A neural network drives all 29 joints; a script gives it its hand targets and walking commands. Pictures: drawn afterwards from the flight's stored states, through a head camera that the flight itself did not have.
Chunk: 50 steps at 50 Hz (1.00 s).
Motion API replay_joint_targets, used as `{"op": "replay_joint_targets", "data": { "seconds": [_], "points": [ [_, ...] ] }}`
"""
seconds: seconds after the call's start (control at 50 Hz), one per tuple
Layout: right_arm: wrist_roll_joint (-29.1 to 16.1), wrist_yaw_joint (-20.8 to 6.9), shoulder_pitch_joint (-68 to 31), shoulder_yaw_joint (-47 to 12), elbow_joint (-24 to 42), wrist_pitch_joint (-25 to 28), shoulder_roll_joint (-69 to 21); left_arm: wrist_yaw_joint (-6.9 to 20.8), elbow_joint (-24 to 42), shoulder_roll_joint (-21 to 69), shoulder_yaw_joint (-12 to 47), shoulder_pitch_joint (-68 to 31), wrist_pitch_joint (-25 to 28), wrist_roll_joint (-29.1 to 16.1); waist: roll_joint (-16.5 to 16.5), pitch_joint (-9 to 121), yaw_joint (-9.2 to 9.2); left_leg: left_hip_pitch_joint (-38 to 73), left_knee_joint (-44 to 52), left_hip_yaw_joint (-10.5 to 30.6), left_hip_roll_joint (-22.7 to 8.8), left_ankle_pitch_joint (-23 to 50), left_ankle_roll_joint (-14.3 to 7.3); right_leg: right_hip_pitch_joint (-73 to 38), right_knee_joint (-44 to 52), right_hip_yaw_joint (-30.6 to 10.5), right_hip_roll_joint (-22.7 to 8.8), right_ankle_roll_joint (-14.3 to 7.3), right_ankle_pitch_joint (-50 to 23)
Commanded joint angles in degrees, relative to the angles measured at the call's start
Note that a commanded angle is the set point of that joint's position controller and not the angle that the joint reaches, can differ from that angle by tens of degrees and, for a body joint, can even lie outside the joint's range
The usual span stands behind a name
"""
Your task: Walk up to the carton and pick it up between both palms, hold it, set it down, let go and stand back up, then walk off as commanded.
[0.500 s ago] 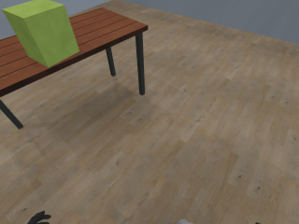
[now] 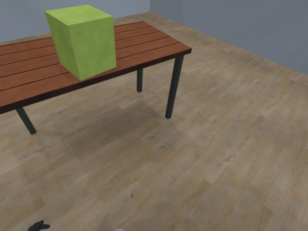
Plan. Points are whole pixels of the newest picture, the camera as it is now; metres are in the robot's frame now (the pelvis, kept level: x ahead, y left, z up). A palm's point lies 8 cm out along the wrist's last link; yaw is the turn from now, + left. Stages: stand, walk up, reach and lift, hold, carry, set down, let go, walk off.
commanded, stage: walk up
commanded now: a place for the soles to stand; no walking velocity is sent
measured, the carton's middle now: (84, 42) +0.93 +0.32 +0.07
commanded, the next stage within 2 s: none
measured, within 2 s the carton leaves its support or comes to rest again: neither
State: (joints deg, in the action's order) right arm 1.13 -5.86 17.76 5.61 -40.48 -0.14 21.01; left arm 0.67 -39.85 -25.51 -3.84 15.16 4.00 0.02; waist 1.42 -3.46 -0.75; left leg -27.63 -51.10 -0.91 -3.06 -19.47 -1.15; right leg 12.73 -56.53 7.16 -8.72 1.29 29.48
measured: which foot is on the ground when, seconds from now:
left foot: down 0.00-0.46, up 0.48-0.98, down 1.00-1.00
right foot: up 0.00-0.40, down 0.42-1.00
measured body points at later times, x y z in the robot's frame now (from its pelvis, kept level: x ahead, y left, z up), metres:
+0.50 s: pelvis +0.14 +0.00 +0.01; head +0.16 -0.04 +0.46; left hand +0.24 +0.33 -0.05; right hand +0.25 -0.29 -0.11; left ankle +0.09 +0.10 -0.67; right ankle +0.23 -0.08 -0.69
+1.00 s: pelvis +0.25 +0.05 +0.01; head +0.26 +0.07 +0.46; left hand +0.28 +0.39 -0.08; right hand +0.40 -0.23 -0.08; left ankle +0.30 +0.18 -0.69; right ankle +0.23 -0.08 -0.69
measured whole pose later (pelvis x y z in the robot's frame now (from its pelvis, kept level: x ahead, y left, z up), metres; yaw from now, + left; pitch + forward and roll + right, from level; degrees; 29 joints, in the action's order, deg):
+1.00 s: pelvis +0.25 +0.05 +0.01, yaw +13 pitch -2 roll -3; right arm 0.7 -4.9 18.3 5.6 -40.4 -0.4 21.0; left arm 0.7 -39.8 -23.5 -3.6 17.6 4.7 0.0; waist -2.6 -4.1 -0.7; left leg -26.6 -46.4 -0.4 -4.4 -20.1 -0.5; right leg 11.3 -41.1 15.2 -6.0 0.6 25.9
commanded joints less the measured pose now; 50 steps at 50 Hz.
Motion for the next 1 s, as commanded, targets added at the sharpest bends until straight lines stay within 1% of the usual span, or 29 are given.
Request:
{"op": "replay_joint_targets", "data": {
  "seconds": [0.0,0.08,0.16,0.18,0.22,0.28,0.32,0.36,0.38,0.4,0.42,0.44,0.48,0.5,0.56,0.58,0.66,0.74,0.76,0.8,0.82,0.84,0.86,0.88,0.9,0.92,0.94,0.96,0.98],
  "points": [
    [-1.61,3.46,2.6,5.85,2.02,2.37,19.01,-0.37,2.29,-13.28,-3.01,-2.41,1.15,0.81,-17.33,2.22,-2.96,21.03,38.4,38.2,-9.34,-6.07,-7.02,28.31,-16.57,-8.12,5.02,-2.62,-5.07],
    [-1.47,4.25,4.86,4.25,2.27,3.52,15.42,-0.71,1.25,-11.08,-3.28,-1.88,1.32,0.56,-17.9,3.3,-2.24,20.59,31.79,28.14,-6.48,11.71,-7.06,26.56,-10.34,-8.34,3.27,-3.01,-7.48],
    [-0.96,4.33,7.28,4.19,2.48,3.74,16.13,-0.67,2.33,-10.74,-3.29,-5.86,1.93,0.95,-14.17,1.55,-3.91,22.16,29.52,28.64,-7.83,11.87,-11.6,29.24,-1.34,-7.83,3.49,-2.1,-5.87],
    [-0.75,4.37,7.73,4.3,2.67,3.69,16.3,-0.63,2.41,-11.05,-3.29,-6.77,2.05,1.21,-13.49,1.32,-4.94,22.83,29.76,29.68,-8.02,11.96,-11.19,29.85,0.09,-7.69,3.79,-2.13,-6.02],
    [-0.01,4.17,7.31,4.37,2.83,3.64,16.45,-0.45,2.92,-10.01,-3.38,-7.43,2.42,1.12,-13.06,-0.58,-4.58,20.3,29.81,30.39,-8.91,11.77,-13.5,29.25,1.72,-7.08,4.14,-2.33,-6.44],
    [0.19,3.82,5.1,4.3,3.2,3.51,17.01,-0.33,3.49,-9.82,-3.4,-7.01,3.26,0.88,-10.87,-1.76,-3.91,14.82,28.87,28.92,-7.87,17.49,-12.87,23.33,6.59,-5.3,5.76,-2.7,-7.4],
    [0.36,3.66,1.75,3.85,4.28,3.15,16.29,-0.47,2.53,-9.76,-3.84,-3.1,3.87,0.49,-9.36,-1.1,-1.09,8.97,25.2,27.37,-6.54,22.65,-10.99,12.02,13.74,-5.37,6.78,-3.33,-8.44],
    [-0.56,3.45,-4.61,2.74,6.98,3.27,13.55,-1.36,-0.15,-11.3,-4.85,9.23,4.39,0.36,-2.09,4.48,6.57,-1.41,10.13,18.03,-0.33,26.63,-6.38,-10.84,27.14,-5.77,7.0,-4.44,-21.61],
    [-1.57,3.22,-4.53,1.6,7.86,3.64,8.75,-2.05,-1.15,-15.02,-6.26,14.91,4.64,1.28,9.41,10.66,9.36,-8.07,-6.7,11.2,5.39,18.45,-2.19,-22.04,31.48,-17.24,-1.85,-8.02,-17.83],
    [-1.57,3.18,-0.18,0.78,7.48,3.31,6.5,-2.54,-0.46,-18.25,-7.1,16.93,4.41,1.15,14.25,16.53,8.87,-13.79,-17.43,6.65,9.37,-9.62,0.04,-28.62,35.81,-34.73,-18.71,-9.99,-8.74],
    [-1.01,3.4,1.89,1.81,4.76,2.36,12.07,-2.7,0.48,-18.55,-7.02,11.93,3.73,1.12,7.52,14.48,6.74,-17.19,-21.23,6.85,7.99,-11.11,0.6,-26.44,40.63,-40.27,-21.49,-11.38,7.55],
    [-0.43,2.99,4.07,2.6,2.92,1.5,15.03,-2.81,1.54,-17.68,-6.84,8.16,3.54,0.96,5.15,12.24,5.17,-17.66,-21.76,6.92,5.49,-8.51,0.71,-22.11,43.22,-40.04,-21.7,-11.32,14.97],
    [-0.56,2.33,5.0,2.93,1.25,1.09,16.42,-2.58,2.57,-15.45,-6.82,5.79,3.77,0.87,7.93,9.68,4.27,-14.54,-21.63,6.09,2.62,-2.62,0.27,-16.65,42.54,-31.12,-18.18,-7.23,8.45],
    [-0.68,2.1,5.69,3.19,0.37,1.08,15.89,-2.55,2.6,-14.14,-6.85,4.69,3.84,0.76,9.35,7.02,3.52,-12.72,-21.47,6.68,1.68,-0.06,0.74,-13.18,42.04,-25.19,-15.67,-6.0,3.57],
    [-1.24,1.67,6.54,3.21,-0.35,0.29,14.21,-2.06,2.9,-12.2,-6.39,2.62,3.67,0.53,10.42,-0.05,1.88,-10.05,-19.19,6.45,0.83,5.68,1.47,-2.67,43.39,-14.65,-10.85,-3.57,-1.07],
    [-1.22,1.48,6.84,3.33,-0.06,-0.1,14.02,-1.71,3.28,-12.63,-6.52,1.37,3.58,0.5,12.89,0.67,1.31,-8.35,-19.69,5.06,0.77,5.96,2.06,-1.38,44.3,-12.23,-11.09,-5.81,0.49],
    [-0.69,0.92,5.41,3.66,-0.06,-0.49,14.35,-1.31,3.86,-12.68,-6.73,1.58,3.67,0.22,13.67,-1.39,1.72,-10.57,-13.92,4.31,-1.42,8.28,2.87,-3.01,43.72,-9.29,-10.93,-6.75,1.29],
    [-0.41,0.75,0.48,3.47,1.19,-0.06,14.28,-0.93,3.43,-14.53,-7.23,4.3,3.24,0.82,11.67,-1.23,4.05,-13.73,-5.76,2.59,-3.45,4.93,3.37,-7.84,40.99,-8.49,-12.04,-10.81,-0.3],
    [-0.17,0.82,-1.17,3.39,2.42,0.16,14.15,-0.93,3.28,-14.84,-7.34,5.08,3.19,0.87,8.51,-0.94,4.76,-14.3,-4.37,2.66,-3.75,3.12,3.29,-9.2,40.37,-9.89,-14.01,-12.2,-1.59],
    [-0.03,0.81,-3.91,3.23,3.3,0.61,13.38,-0.91,3.41,-16.53,-7.74,5.19,2.96,1.18,9.85,-1.55,5.66,-13.23,-0.46,2.88,-5.47,-0.03,2.87,-8.78,38.94,-9.61,-15.62,-14.4,-3.15],
    [-0.1,0.77,-3.75,3.45,3.54,0.76,13.73,-0.76,3.85,-17.04,-7.79,3.99,2.85,1.41,9.99,-1.6,4.78,-10.84,1.42,2.76,-5.47,-1.93,2.48,-7.2,37.94,-8.79,-15.81,-14.36,-2.31],
    [0.05,0.93,-3.68,3.21,3.83,1.14,13.24,-0.74,4.08,-17.12,-7.86,2.31,2.87,1.67,8.84,-1.85,4.19,-8.47,4.1,2.92,-6.0,-3.11,1.61,-6.23,36.15,-8.87,-16.45,-14.23,-6.46],
    [0.08,0.97,-1.84,3.31,3.47,1.55,13.11,-0.62,4.46,-16.79,-7.55,1.63,2.81,1.77,10.57,0.05,3.74,-5.46,6.38,1.68,-5.05,-3.19,1.05,-6.7,33.7,-7.1,-16.02,-13.81,-10.76],
    [0.14,1.14,-0.67,3.2,2.96,1.99,12.57,-0.56,4.1,-16.82,-7.16,0.99,2.65,1.94,10.66,0.99,2.32,-1.8,7.23,0.21,-4.52,-3.79,0.14,-4.29,31.46,-6.33,-16.4,-13.44,-16.9],
    [0.17,1.38,3.44,3.6,1.71,2.36,12.26,-0.49,4.66,-16.56,-6.68,-2.09,2.34,2.09,9.31,3.91,-0.89,4.41,12.25,-1.18,-3.83,-2.06,-1.34,-2.92,26.36,-3.33,-15.46,-12.06,-21.08],
    [0.38,1.96,9.81,3.98,-0.77,2.91,12.58,-0.55,5.01,-15.34,-6.01,-4.04,1.93,2.09,2.9,7.49,-4.67,13.45,18.66,-3.53,-0.89,2.42,-2.09,-0.28,14.86,1.08,-11.59,-9.79,-24.72],
    [0.86,3.22,15.59,5.21,-2.65,3.62,15.22,-0.52,4.26,-11.34,-4.49,-0.12,1.55,1.92,-10.7,12.55,-7.73,24.0,23.72,-1.73,4.65,1.97,-2.7,2.69,-4.19,2.79,-5.1,-7.44,-29.88],
    [1.04,4.43,16.12,6.4,-1.6,3.92,18.32,-0.17,4.72,-6.09,-2.88,1.28,1.3,1.14,-19.12,10.58,-7.74,28.91,28.42,13.73,-1.55,2.4,-4.87,14.4,-12.9,0.88,0.54,-4.63,-14.72],
    [1.06,4.88,11.65,6.9,-0.34,4.2,21.5,-0.11,5.88,-3.45,-1.87,2.7,1.41,0.35,-26.29,8.77,-4.05,31.95,30.8,34.93,-10.36,9.12,-8.14,26.9,-16.84,-0.62,7.64,-2.26,1.52]
  ]
}}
